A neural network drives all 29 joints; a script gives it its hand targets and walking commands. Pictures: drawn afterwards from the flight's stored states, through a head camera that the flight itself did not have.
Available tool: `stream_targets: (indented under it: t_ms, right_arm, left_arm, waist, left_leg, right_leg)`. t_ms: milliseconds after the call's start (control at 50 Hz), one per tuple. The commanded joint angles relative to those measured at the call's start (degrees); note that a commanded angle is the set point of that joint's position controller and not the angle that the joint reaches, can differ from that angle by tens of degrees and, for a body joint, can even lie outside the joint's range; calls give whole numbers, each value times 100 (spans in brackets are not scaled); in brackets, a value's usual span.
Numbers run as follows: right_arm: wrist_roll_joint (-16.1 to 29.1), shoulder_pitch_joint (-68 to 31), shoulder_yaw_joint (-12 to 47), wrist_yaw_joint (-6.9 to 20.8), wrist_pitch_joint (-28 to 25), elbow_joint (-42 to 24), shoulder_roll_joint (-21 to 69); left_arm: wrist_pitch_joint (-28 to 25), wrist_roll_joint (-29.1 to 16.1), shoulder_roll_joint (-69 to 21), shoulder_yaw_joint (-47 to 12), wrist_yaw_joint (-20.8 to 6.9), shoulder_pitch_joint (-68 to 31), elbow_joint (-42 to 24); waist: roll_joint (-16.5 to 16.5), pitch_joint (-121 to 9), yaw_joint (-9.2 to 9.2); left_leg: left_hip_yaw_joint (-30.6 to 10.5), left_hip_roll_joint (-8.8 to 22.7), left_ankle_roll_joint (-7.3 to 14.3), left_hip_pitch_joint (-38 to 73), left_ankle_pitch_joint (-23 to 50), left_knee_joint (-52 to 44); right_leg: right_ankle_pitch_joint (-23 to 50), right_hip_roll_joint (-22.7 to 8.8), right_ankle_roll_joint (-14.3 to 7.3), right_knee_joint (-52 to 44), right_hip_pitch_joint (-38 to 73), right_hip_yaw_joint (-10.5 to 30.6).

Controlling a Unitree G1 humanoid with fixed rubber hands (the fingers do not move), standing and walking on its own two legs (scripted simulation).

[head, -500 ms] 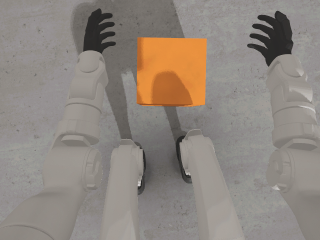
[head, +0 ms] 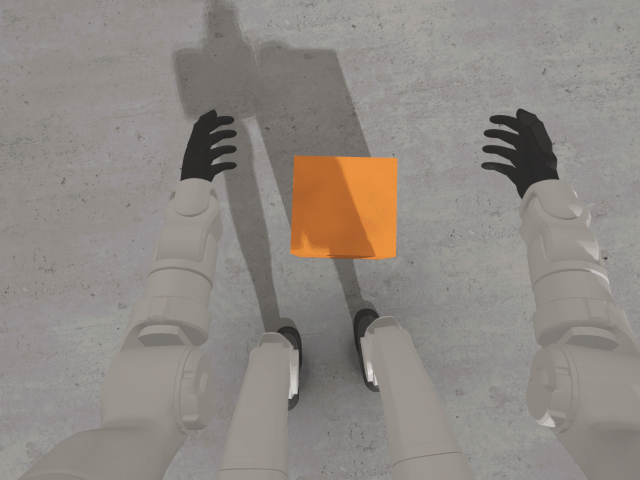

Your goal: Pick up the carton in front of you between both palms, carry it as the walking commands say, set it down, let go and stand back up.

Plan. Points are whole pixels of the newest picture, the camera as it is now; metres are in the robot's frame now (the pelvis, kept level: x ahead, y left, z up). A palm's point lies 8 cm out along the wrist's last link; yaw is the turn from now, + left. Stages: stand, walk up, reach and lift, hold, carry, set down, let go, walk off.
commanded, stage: let go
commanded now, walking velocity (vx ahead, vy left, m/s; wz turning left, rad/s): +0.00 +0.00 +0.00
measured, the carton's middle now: (342, 214) +0.45 -0.06 -0.53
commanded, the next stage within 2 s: stand in 1.12 s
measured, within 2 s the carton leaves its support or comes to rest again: neither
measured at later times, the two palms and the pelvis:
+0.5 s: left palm (90, 314) +0.30 +0.21 +0.01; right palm (609, 311) +0.26 -0.24 +0.02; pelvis +0.07 +0.00 +0.10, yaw -1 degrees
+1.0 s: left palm (3, 409) +0.24 +0.25 +0.05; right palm (603, 368) +0.23 -0.21 +0.05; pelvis +0.07 +0.03 +0.12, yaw -2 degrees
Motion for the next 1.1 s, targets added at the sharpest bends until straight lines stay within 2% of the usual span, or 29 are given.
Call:
stream_targets:
  t_ms: [0,120,260,340,460,560,720,820,1000,1020,1040,1080]
  right_arm:
    - [-166,217,65,66,-102,-854,-757]
    - [7,1348,478,75,-263,-1477,-603]
    - [268,3020,882,-30,-507,-1553,-253]
    - [317,3923,1065,-122,-632,-1710,-178]
    - [339,4971,1295,-187,-716,-2151,-152]
    - [340,5389,1412,-177,-619,-2337,-204]
    - [194,5409,1402,-113,-97,-2447,-327]
    - [87,5382,1354,-106,177,-2457,-354]
    - [67,5378,1364,-118,284,-2585,-293]
    - [-58,5116,1301,-272,593,-2872,-514]
    - [-20,5311,1354,-329,664,-2803,-450]
    - [22,5335,1431,-391,723,-2804,-400]
  left_arm:
    - [-114,131,252,-5,69,234,-928]
    - [-364,-60,291,-288,-60,1370,-1655]
    - [-681,-104,423,-420,-328,3054,-1423]
    - [-833,-144,539,-487,-429,3915,-1447]
    - [-965,-257,717,-604,-570,4863,-1731]
    - [-912,-342,787,-764,-685,5415,-1960]
    - [-429,-457,886,-935,-898,5602,-2216]
    - [-186,-468,911,-936,-938,5540,-2287]
    - [-49,-370,983,-845,-923,5636,-2329]
    - [-210,-483,1020,-840,-811,5926,-1935]
    - [-249,-444,1028,-863,-761,5845,-2103]
    - [-263,-479,1018,-922,-736,5720,-2181]
  waist:
    - [-188,-5017,-167]
    - [-370,-4043,-123]
    - [-478,-3151,52]
    - [-458,-2650,105]
    - [-293,-1663,180]
    - [54,-611,291]
    - [77,738,357]
    - [-24,1079,313]
    - [25,920,392]
    - [-162,622,411]
    - [-45,661,428]
    - [-16,707,399]
  left_leg:
    - [322,-148,-179,2563,1385,-931]
    - [311,-95,-116,2842,1410,-1582]
    - [284,-48,-16,3164,1552,-2228]
    - [217,-19,37,3891,1785,-2653]
    - [104,73,74,5501,2065,-3427]
    - [23,198,37,6698,2165,-4000]
    - [-15,380,55,6896,1265,-4528]
    - [-12,447,104,6817,1073,-4586]
    - [43,339,69,7305,1844,-4321]
    - [4,341,8,7632,2327,-4087]
    - [6,326,-13,7690,2467,-4013]
    - [34,321,0,7661,2372,-4006]
  right_leg:
    - [2397,7,188,-763,4597,-174]
    - [2903,-94,147,-1363,5916,79]
    - [3950,-218,190,-1843,7244,356]
    - [4159,-241,214,-2247,7621,361]
    - [3579,-208,201,-3081,7927,209]
    - [2433,-62,191,-3763,7880,12]
    - [1249,59,140,-4015,8277,-218]
    - [1176,115,158,-3914,8591,-275]
    - [1527,62,156,-3944,8565,-180]
    - [1351,199,169,-3788,8377,-226]
    - [1341,175,160,-3772,8259,-213]
    - [1324,164,151,-3786,8115,-181]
